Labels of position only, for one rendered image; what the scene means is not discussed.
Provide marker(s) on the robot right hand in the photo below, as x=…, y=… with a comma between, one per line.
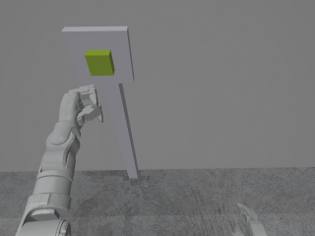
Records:
x=254, y=226

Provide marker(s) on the button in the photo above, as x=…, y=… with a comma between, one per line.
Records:
x=100, y=62

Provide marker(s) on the robot left hand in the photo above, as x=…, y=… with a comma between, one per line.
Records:
x=73, y=110

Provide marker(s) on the robot left upper arm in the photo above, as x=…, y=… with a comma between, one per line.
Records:
x=53, y=227

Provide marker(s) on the panel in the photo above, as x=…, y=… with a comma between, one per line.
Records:
x=117, y=40

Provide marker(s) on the robot left forearm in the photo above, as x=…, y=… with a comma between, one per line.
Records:
x=51, y=194

